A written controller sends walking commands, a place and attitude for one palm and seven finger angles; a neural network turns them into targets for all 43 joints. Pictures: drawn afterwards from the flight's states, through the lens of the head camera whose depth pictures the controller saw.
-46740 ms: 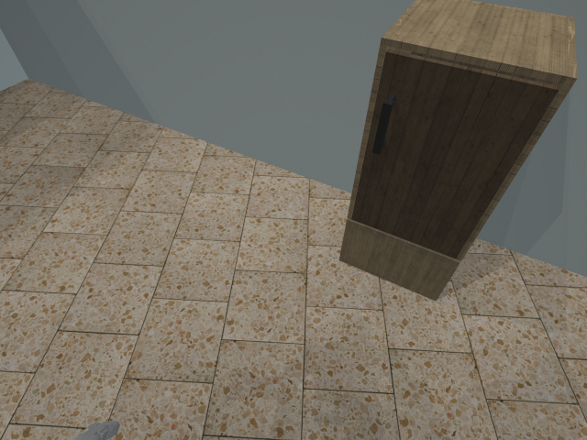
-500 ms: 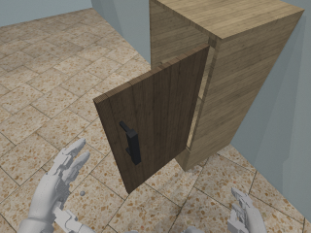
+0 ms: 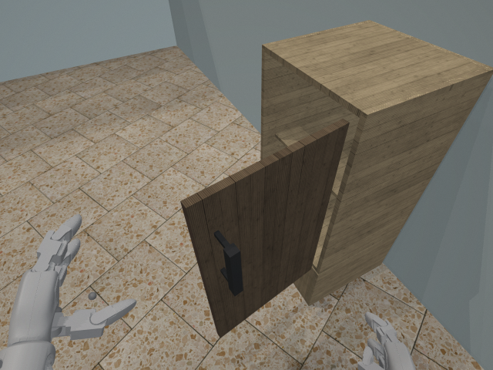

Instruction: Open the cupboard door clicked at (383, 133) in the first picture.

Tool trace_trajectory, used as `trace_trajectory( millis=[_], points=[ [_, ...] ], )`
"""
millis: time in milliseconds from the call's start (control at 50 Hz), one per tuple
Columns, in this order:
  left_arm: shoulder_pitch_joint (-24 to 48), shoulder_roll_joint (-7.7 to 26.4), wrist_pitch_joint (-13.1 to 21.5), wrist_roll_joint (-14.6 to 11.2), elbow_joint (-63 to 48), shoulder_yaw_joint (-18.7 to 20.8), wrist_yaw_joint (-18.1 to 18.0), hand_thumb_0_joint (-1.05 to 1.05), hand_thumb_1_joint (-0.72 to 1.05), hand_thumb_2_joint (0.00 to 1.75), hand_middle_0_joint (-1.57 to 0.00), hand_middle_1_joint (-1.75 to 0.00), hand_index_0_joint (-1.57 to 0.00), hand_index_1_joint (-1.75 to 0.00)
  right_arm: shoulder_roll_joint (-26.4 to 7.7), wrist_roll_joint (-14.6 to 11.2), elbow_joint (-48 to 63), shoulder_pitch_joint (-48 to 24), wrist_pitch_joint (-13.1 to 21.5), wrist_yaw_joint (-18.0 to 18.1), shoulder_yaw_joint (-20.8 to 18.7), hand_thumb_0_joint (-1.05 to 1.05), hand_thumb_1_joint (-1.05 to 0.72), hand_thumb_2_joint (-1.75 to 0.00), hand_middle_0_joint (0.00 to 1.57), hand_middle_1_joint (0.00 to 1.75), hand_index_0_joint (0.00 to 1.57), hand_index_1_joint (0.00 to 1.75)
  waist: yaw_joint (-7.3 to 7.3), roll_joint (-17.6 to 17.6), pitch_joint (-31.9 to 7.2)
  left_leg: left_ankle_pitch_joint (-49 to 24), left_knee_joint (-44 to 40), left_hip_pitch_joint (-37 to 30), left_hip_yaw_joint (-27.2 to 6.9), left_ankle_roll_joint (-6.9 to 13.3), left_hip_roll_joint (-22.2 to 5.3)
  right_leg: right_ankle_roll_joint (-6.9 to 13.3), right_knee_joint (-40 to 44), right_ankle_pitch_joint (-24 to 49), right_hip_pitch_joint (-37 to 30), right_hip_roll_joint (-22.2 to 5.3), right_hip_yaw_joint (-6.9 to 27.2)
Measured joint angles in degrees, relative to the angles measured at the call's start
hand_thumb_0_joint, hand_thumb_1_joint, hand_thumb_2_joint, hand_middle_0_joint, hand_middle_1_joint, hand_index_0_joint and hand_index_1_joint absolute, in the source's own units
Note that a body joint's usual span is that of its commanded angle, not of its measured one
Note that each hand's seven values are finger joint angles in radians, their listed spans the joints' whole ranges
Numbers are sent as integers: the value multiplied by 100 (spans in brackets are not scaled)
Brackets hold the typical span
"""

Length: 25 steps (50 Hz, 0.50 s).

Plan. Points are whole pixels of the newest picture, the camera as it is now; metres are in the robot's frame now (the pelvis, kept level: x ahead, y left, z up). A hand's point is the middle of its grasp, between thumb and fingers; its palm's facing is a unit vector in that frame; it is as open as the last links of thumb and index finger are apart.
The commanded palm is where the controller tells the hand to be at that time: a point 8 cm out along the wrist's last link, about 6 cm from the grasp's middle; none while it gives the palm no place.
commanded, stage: draw the hand back to the body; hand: left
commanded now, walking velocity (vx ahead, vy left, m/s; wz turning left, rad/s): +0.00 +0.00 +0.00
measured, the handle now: (228, 263) +0.32 +0.08 -0.03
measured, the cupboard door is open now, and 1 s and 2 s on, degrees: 98 98 98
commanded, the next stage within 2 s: step back with the hand held close in 0.72 s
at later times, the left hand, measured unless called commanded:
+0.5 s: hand (48, 254) +0.20 +0.26 +0.18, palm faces +0.46 -0.79 -0.41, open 7.8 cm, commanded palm +0.14 +0.29 +0.19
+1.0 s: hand (57, 263) +0.19 +0.24 +0.18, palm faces +0.42 -0.79 -0.45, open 7.4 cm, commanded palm +0.12 +0.28 +0.19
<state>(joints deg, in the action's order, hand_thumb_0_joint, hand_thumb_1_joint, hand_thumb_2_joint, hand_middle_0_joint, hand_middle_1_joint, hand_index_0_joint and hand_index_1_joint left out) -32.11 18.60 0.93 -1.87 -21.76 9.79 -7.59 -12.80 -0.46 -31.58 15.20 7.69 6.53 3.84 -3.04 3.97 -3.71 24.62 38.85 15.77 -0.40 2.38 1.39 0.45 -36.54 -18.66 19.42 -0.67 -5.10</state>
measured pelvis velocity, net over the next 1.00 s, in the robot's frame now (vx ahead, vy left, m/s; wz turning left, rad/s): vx -0.02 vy -0.02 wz -0.02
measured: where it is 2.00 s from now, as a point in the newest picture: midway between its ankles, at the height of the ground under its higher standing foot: outside the picture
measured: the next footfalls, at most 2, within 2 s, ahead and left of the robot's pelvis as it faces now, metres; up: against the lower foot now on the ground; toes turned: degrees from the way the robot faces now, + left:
none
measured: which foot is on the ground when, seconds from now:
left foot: down 0.00-1.00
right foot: down 0.00-1.00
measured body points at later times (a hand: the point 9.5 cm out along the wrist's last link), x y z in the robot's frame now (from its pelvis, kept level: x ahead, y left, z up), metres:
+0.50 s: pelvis +0.01 -0.01 +0.02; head -0.01 -0.03 +0.47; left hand +0.17 +0.30 +0.20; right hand +0.19 -0.23 -0.06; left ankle -0.05 +0.09 -0.72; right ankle +0.01 -0.12 -0.72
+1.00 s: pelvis -0.02 -0.02 +0.02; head -0.02 -0.04 +0.47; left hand +0.16 +0.28 +0.20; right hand +0.16 -0.25 -0.07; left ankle -0.05 +0.09 -0.72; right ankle +0.01 -0.12 -0.72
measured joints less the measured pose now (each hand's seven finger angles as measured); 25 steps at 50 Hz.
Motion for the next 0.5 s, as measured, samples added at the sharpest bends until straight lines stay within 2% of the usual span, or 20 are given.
trace_trajectory(
  millis=[200, 400, 500],
  points=[
    [239, 74, 116, -27, -140, 440, 43, 0, 36, 67, -19, -30, -19, -30, -10, 59, -290, -233, 52, -136, -49, 2, -90, -90, 21, 30, 21, 30, -61, 28, 202, -345, -914, -881, 45, -4, 7, -20, 814, 301, -823, 27, 59],
    [537, 224, 256, -92, -230, 1011, 73, 0, 70, 81, -20, -30, -20, -30, -66, 91, -398, -362, -32, -216, -141, 2, -90, -90, 21, 30, 21, 30, -133, 12, 360, -576, -1396, -1326, 59, -52, -42, 24, 1286, 531, -1257, 93, 75],
    [597, 95, 304, -109, -69, 1010, 105, 1, 81, 86, -21, -30, -20, -30, -71, 79, -426, -401, -142, -252, -184, 1, -90, -90, 21, 30, 21, 30, -124, 19, 445, -655, -1498, -1392, 77, -67, -62, 49, 1377, 611, -1310, 117, 91]
  ],
)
